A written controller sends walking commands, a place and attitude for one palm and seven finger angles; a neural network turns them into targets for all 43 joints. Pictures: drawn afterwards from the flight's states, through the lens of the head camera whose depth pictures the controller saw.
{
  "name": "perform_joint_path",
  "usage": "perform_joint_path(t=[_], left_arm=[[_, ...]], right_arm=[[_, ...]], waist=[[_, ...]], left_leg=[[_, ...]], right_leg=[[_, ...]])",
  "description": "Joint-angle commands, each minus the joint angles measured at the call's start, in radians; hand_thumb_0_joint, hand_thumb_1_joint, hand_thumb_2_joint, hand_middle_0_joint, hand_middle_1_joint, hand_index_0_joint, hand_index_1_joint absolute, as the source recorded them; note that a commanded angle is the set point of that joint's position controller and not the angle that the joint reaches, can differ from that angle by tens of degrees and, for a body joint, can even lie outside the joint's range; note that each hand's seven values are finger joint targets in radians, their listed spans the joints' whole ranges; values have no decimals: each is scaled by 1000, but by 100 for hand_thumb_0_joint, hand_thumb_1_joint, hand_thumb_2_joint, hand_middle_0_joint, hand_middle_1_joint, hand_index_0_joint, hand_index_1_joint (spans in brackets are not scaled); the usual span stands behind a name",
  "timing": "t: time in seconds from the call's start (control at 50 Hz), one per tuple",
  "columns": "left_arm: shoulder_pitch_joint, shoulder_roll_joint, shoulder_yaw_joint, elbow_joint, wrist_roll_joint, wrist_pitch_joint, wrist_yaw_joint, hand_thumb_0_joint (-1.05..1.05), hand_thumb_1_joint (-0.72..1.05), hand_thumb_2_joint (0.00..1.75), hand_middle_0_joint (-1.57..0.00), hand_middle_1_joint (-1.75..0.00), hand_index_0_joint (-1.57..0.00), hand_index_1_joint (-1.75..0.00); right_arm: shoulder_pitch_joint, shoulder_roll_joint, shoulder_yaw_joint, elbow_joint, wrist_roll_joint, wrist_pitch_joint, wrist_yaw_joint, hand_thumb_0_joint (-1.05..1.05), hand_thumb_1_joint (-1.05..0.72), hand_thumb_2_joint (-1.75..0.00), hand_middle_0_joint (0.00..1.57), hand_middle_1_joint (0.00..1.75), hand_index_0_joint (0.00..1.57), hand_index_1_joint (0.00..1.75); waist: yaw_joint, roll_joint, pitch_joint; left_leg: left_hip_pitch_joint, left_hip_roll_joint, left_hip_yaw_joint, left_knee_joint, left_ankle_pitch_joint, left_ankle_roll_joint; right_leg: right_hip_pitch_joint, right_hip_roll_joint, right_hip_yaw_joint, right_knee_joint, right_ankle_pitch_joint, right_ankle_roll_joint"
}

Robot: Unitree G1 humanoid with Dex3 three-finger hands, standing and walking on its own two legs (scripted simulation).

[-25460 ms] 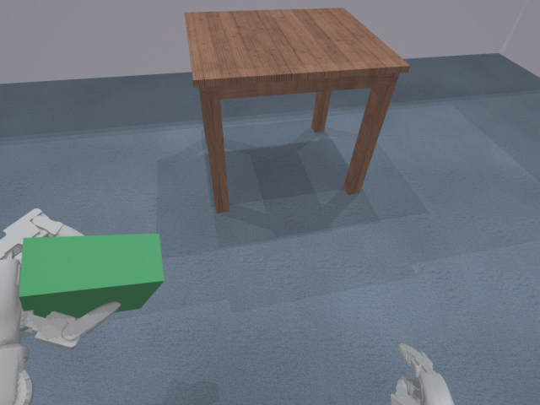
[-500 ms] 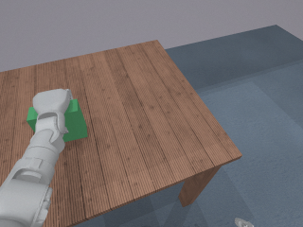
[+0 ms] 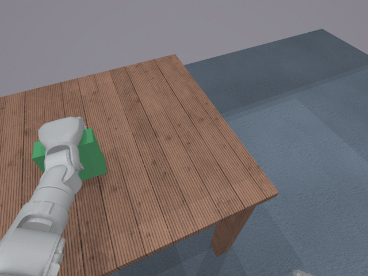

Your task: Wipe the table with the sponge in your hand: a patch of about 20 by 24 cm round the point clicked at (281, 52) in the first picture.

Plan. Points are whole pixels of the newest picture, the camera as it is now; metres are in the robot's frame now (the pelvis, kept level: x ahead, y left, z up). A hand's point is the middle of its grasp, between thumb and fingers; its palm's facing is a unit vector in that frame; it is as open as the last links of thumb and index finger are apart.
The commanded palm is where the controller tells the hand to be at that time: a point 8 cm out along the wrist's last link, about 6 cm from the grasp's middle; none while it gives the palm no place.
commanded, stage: wipe back along the middle lane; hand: left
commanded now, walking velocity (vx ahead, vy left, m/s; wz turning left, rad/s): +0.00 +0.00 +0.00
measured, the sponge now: (76, 163) +0.38 +0.30 -0.01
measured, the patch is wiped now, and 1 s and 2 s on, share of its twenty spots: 0.65 0.90 0.90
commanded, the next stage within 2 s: slide across to the third lane in 1.42 s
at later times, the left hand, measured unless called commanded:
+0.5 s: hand (70, 173) +0.32 +0.28 +0.04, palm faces -0.05 -0.04 -1.00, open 9.9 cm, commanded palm +0.29 +0.26 +0.07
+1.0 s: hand (73, 183) +0.30 +0.26 +0.04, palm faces +0.00 -0.05 -1.00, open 9.9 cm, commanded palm +0.25 +0.24 +0.07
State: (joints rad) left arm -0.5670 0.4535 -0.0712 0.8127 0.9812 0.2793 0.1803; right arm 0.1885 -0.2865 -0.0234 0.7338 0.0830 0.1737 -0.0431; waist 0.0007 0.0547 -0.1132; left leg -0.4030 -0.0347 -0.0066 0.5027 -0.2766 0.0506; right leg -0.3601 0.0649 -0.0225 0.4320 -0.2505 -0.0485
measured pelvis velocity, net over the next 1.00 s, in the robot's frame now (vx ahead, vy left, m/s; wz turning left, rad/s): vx -0.01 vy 0.01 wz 0.00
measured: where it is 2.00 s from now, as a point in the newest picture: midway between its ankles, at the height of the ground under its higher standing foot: outside the picture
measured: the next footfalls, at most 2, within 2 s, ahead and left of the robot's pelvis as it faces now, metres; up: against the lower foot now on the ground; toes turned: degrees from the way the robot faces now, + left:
none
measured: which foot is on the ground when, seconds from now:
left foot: down 0.00-1.00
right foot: down 0.00-1.00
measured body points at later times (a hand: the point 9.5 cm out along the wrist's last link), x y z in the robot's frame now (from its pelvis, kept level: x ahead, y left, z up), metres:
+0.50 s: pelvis -0.03 +0.00 +0.00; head -0.02 -0.01 +0.45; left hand +0.32 +0.28 +0.09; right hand +0.17 -0.23 -0.10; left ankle -0.03 +0.09 -0.74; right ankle -0.03 -0.09 -0.74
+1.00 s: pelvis -0.01 +0.01 +0.00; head -0.02 -0.01 +0.45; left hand +0.29 +0.26 +0.09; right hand +0.19 -0.22 -0.10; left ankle -0.03 +0.09 -0.74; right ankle -0.03 -0.09 -0.74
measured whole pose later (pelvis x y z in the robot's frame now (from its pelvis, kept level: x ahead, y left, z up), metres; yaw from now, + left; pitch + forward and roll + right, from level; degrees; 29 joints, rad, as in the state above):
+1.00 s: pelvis -0.01 +0.01 +0.00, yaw +0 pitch +5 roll -1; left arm -0.22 0.33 -0.23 0.37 0.98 0.48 0.22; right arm 0.08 -0.27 0.00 0.68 0.09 0.18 -0.01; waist 0.06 0.07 -0.11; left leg -0.30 -0.06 0.00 0.49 -0.27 0.06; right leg -0.28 0.04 -0.01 0.46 -0.26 -0.04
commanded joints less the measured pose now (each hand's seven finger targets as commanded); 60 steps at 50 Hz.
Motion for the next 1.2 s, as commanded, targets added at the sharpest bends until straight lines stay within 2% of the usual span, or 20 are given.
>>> perform_joint_path(t=[0.0,0.02,0.08,0.16,0.24,0.26,0.4,0.44,0.54,0.64,0.72,0.82,0.84,0.88,0.92,0.94,1.0,1.02,1.08,1.18], left_arm=[[-127,177,43,-215,2,-2,12,0,10,130,-120,-160,-120,-160],[-87,206,84,-217,-7,2,15,0,10,130,-120,-160,-120,-160],[-56,166,43,-263,-7,33,15,0,10,130,-120,-160,-120,-160],[-52,143,12,-309,8,71,15,0,10,130,-120,-160,-120,-160],[-85,87,-38,-314,8,93,6,0,10,130,-120,-160,-120,-160],[-101,105,-25,-307,15,95,7,0,10,130,-120,-160,-120,-160],[-111,51,-62,-266,31,90,10,0,10,130,-120,-160,-120,-160],[-102,28,-72,-293,27,83,17,0,10,130,-120,-160,-120,-160],[-52,-29,-102,-342,10,88,32,0,10,130,-120,-160,-120,-160],[-24,-15,-82,-358,-7,130,43,0,10,130,-120,-160,-120,-160],[10,-48,-111,-392,-7,160,33,0,10,130,-120,-160,-120,-160],[147,-58,-106,-456,-26,175,21,0,10,130,-120,-160,-120,-160],[146,-105,-153,-483,-33,179,14,0,10,130,-120,-160,-120,-160],[178,-118,-163,-507,-38,185,10,0,10,130,-120,-160,-120,-160],[253,-95,-135,-541,-39,193,10,0,10,130,-120,-160,-120,-160],[250,-131,-177,-576,-43,196,5,0,10,130,-120,-160,-120,-160],[318,-113,-157,-618,-54,211,3,0,10,130,-120,-160,-120,-160],[337,-77,-117,-644,-57,214,6,0,10,130,-120,-160,-120,-160],[352,-102,-148,-690,-58,229,2,0,10,130,-120,-160,-120,-160],[392,-103,-162,-744,-42,252,-1,0,10,130,-120,-160,-120,-160]], right_arm=[[-79,-129,-40,-142,0,-42,4,0,-90,-90,20,30,20,30],[-89,-135,-38,-140,3,-42,4,0,-90,-90,20,30,20,30],[-112,-132,-36,-154,8,-43,7,0,-90,-90,20,30,20,30],[-139,-126,-30,-163,12,-44,8,0,-90,-90,20,30,20,30],[-163,-121,-24,-168,12,-41,-1,0,-90,-90,20,30,20,30],[-166,-121,-24,-162,12,-41,-2,0,-90,-90,20,30,20,30],[-184,-107,-13,-169,5,-37,-12,0,-90,-90,20,30,20,30],[-193,-102,-15,-180,4,-37,-12,0,-90,-90,20,30,20,30],[-221,-96,-12,-194,2,-37,-7,0,-90,-90,20,30,20,30],[-239,-97,-7,-190,6,-34,-9,0,-90,-90,20,30,20,30],[-258,-96,-6,-192,8,-36,-5,0,-90,-90,20,30,20,30],[-273,-97,-6,-206,7,-43,7,0,-90,-90,20,30,20,30],[-276,-90,-2,-216,7,-45,10,0,-90,-90,20,30,20,30],[-282,-88,-4,-217,7,-47,17,0,-90,-90,20,30,20,30],[-295,-92,-5,-223,8,-50,26,0,-90,-90,20,30,20,30],[-300,-86,-1,-231,8,-49,29,0,-90,-90,20,30,20,30],[-314,-86,0,-237,10,-49,36,0,-90,-90,20,30,20,30],[-322,-93,-3,-237,9,-48,38,0,-90,-90,20,30,20,30],[-338,-84,4,-244,10,-46,38,0,-90,-90,20,30,20,30],[-359,-76,11,-252,10,-46,44,0,-90,-90,20,30,20,30]], waist=[[25,-72,-335],[35,-84,-323],[29,-90,-259],[31,-40,-237],[19,-51,-194],[19,-47,-196],[24,-71,-182],[31,-41,-195],[38,-48,-200],[46,-90,-166],[50,-76,-173],[68,-77,-192],[59,-88,-180],[60,-93,-173],[74,-76,-178],[65,-79,-175],[72,-115,-166],[80,-113,-178],[71,-139,-148],[79,-96,-138]], left_leg=[[148,4,-36,14,485,0],[133,2,-39,6,479,-3],[116,-4,-31,-8,429,1],[146,-2,-40,-23,412,-3],[154,2,-48,-46,322,-3],[159,5,-50,-48,306,-5],[159,8,-63,-64,216,-13],[178,12,-72,-66,210,-18],[181,16,-75,-64,214,-23],[163,17,-83,-80,184,-22],[181,19,-88,-80,202,-25],[196,18,-91,-66,276,-27],[199,19,-88,-62,283,-23],[203,19,-87,-56,298,-20],[212,21,-96,-54,342,-30],[218,20,-91,-49,346,-25],[212,18,-84,-44,375,-19],[213,18,-86,-44,385,-22],[209,16,-79,-45,384,-18],[230,14,-77,-47,389,-16]], right_leg=[[262,-61,89,21,653,-21],[277,-61,89,25,658,-23],[258,-64,92,13,626,-19],[223,-56,82,1,517,-27],[170,-50,68,-27,363,-28],[154,-50,71,-30,334,-30],[98,-43,60,-42,179,-33],[86,-40,48,-35,147,-37],[88,-39,50,-30,151,-37],[98,-38,46,-32,122,-35],[100,-36,47,-28,133,-38],[144,-35,54,-12,214,-41],[144,-36,44,-11,229,-38],[144,-37,54,-11,257,-38],[158,-35,57,1,289,-42],[162,-36,54,3,304,-40],[192,-40,70,6,381,-37],[207,-39,76,11,400,-40],[209,-42,76,10,426,-33],[209,-40,83,9,415,-37]])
